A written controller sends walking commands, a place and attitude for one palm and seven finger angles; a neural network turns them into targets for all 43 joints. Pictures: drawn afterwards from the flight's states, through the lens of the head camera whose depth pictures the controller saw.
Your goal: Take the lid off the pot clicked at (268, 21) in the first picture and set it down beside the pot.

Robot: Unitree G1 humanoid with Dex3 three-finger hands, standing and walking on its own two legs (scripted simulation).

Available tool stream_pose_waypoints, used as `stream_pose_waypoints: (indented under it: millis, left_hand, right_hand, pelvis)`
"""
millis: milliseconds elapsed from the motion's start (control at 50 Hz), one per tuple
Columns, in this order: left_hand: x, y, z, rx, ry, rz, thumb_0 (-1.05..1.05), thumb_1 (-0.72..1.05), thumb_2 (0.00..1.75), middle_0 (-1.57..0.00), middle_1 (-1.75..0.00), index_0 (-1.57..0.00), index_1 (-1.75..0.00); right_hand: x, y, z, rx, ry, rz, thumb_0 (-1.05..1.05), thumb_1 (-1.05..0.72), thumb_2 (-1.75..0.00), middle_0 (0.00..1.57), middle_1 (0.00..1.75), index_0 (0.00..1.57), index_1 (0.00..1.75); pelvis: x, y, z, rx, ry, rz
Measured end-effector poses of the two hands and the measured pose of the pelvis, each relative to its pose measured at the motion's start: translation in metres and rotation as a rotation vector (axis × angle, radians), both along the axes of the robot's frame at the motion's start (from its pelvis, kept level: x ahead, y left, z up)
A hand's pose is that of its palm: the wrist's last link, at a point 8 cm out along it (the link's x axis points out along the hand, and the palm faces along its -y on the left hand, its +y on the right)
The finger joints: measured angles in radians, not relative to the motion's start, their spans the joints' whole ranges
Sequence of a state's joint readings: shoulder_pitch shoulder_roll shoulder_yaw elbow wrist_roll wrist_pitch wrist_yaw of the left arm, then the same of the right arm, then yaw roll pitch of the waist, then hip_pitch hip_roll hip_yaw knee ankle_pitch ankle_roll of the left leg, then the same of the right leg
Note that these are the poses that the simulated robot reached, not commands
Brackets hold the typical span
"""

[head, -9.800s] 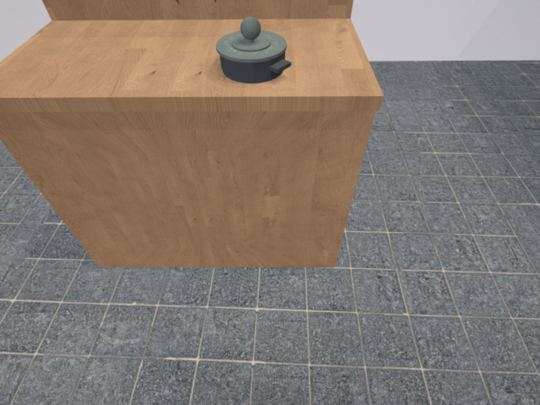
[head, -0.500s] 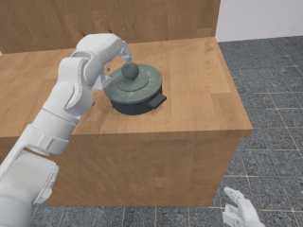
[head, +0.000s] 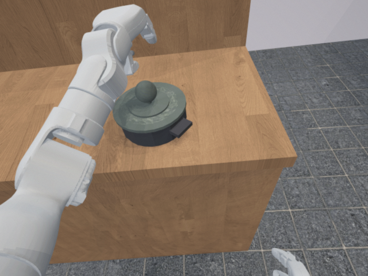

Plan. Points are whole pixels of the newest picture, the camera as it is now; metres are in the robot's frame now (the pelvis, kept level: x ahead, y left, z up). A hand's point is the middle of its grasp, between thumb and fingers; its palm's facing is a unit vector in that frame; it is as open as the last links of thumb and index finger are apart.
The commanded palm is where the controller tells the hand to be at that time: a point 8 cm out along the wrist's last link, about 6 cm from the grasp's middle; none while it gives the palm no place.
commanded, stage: move the open hand above the knob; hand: left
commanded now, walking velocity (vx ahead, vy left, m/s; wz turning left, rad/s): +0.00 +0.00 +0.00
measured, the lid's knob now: (145, 91) +0.48 +0.09 +0.17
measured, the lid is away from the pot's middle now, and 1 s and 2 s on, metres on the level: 0.00 0.00 0.00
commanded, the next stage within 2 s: none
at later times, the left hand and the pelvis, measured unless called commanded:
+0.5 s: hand (139, 68) +0.43 +0.08 +0.26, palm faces -0.02 -0.02 -1.00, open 10.1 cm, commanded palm +0.41 +0.10 +0.32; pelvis -0.01 +0.00 +0.00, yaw +1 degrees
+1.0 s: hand (137, 69) +0.44 +0.08 +0.25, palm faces -0.07 -0.05 -1.00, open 10.1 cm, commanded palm +0.41 +0.09 +0.32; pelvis -0.01 -0.01 +0.00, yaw +0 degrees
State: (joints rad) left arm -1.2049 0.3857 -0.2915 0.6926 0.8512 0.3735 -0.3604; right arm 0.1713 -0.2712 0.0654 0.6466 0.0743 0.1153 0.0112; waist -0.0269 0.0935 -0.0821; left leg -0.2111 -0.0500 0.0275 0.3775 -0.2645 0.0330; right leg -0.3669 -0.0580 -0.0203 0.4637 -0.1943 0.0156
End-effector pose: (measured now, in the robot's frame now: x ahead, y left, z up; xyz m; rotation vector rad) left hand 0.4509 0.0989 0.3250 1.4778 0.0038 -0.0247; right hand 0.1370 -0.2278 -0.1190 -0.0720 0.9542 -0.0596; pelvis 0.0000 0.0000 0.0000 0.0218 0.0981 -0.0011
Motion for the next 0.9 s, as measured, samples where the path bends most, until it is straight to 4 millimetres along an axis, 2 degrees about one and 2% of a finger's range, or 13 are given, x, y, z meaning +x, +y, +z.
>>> stream_pose_waypoints:
  millis: [80,120,180,260,320,420,460,520,600,660,740,820,900]
  left_hand:
    - [-0.008,-0.007,-0.026,0.028,0.048,-0.043,0.00,-0.43,1.73,-0.89,-0.09,-0.89,-0.08]
    - [-0.015,-0.014,-0.032,0.040,0.052,-0.094,0.00,-0.43,1.73,-0.89,-0.09,-0.89,-0.08]
    - [-0.018,-0.017,-0.021,0.058,0.018,-0.120,0.00,-0.43,1.73,-0.90,-0.09,-0.90,-0.09]
    - [-0.012,-0.003,-0.001,0.013,-0.015,-0.046,0.00,-0.43,1.73,-0.90,-0.09,-0.90,-0.09]
    - [-0.017,0.002,-0.004,0.010,-0.006,-0.015,0.00,-0.43,1.73,-0.89,-0.09,-0.90,-0.08]
    - [-0.036,-0.013,-0.026,0.046,0.032,-0.094,0.00,-0.43,1.73,-0.89,-0.09,-0.90,-0.08]
    - [-0.039,-0.018,-0.023,0.067,0.018,-0.119,0.00,-0.43,1.73,-0.90,-0.09,-0.90,-0.08]
    - [-0.036,-0.018,-0.007,0.059,-0.020,-0.103,0.00,-0.43,1.73,-0.90,-0.09,-0.90,-0.09]
    - [-0.028,-0.006,0.004,0.026,-0.024,-0.015,0.00,-0.43,1.73,-0.90,-0.09,-0.90,-0.09]
    - [-0.029,-0.004,-0.007,0.031,0.003,0.002,0.00,-0.43,1.73,-0.89,-0.09,-0.90,-0.08]
    - [-0.035,-0.012,-0.022,0.053,0.037,-0.045,0.00,-0.43,1.73,-0.89,-0.09,-0.90,-0.08]
    - [-0.035,-0.017,-0.010,0.068,0.006,-0.070,0.00,-0.43,1.73,-0.90,-0.09,-0.90,-0.09]
    - [-0.026,-0.010,0.002,0.035,-0.003,-0.013,0.00,-0.43,1.73,-0.90,-0.09,-0.90,-0.09]
  right_hand:
    - [-0.005,-0.004,-0.002,0.013,0.030,-0.004,0.01,-0.91,-0.90,0.20,0.30,0.20,0.30]
    - [-0.002,-0.005,-0.002,0.006,0.020,-0.002,0.01,-0.91,-0.90,0.20,0.30,0.20,0.30]
    - [0.005,-0.006,0.001,-0.014,-0.016,0.000,0.01,-0.91,-0.90,0.20,0.30,0.19,0.30]
    - [0.013,-0.005,0.006,-0.015,-0.043,0.004,0.01,-0.91,-0.90,0.20,0.30,0.19,0.30]
    - [0.018,-0.004,0.008,0.008,-0.047,0.018,0.01,-0.91,-0.90,0.20,0.30,0.19,0.30]
    - [0.031,0.002,0.014,0.019,-0.077,0.050,0.01,-0.91,-0.90,0.20,0.30,0.19,0.30]
    - [0.036,0.004,0.017,0.012,-0.108,0.053,0.01,-0.91,-0.90,0.20,0.30,0.19,0.30]
    - [0.039,0.006,0.020,0.008,-0.138,0.050,0.01,-0.91,-0.90,0.20,0.30,0.19,0.30]
    - [0.032,0.006,0.018,0.017,-0.118,0.044,0.01,-0.91,-0.90,0.20,0.30,0.20,0.30]
    - [0.023,0.003,0.014,0.026,-0.084,0.042,0.01,-0.91,-0.90,0.20,0.30,0.20,0.30]
    - [0.014,-0.003,0.009,0.013,-0.059,0.032,0.01,-0.91,-0.90,0.20,0.30,0.20,0.30]
    - [0.008,-0.009,0.008,-0.009,-0.069,0.011,0.01,-0.91,-0.90,0.20,0.30,0.20,0.30]
    - [0.002,-0.013,0.006,-0.015,-0.051,-0.003,0.01,-0.91,-0.90,0.20,0.30,0.20,0.30]
  pelvis:
    - [0.002,0.000,0.000,-0.003,-0.003,0.004]
    - [0.002,0.000,0.000,-0.004,-0.011,0.008]
    - [0.001,0.000,0.000,-0.004,-0.022,0.009]
    - [-0.001,-0.002,0.000,0.000,-0.019,0.004]
    - [-0.002,-0.003,0.000,0.000,-0.015,0.009]
    - [-0.005,-0.003,0.000,-0.002,-0.032,0.019]
    - [-0.007,-0.004,0.000,0.000,-0.040,0.020]
    - [-0.010,-0.005,0.000,0.002,-0.042,0.017]
    - [-0.012,-0.007,0.000,0.005,-0.033,0.010]
    - [-0.012,-0.008,0.000,0.005,-0.031,0.010]
    - [-0.013,-0.009,0.000,0.004,-0.040,0.013]
    - [-0.013,-0.010,0.000,0.005,-0.047,0.014]
    - [-0.012,-0.011,0.000,0.007,-0.039,0.006]
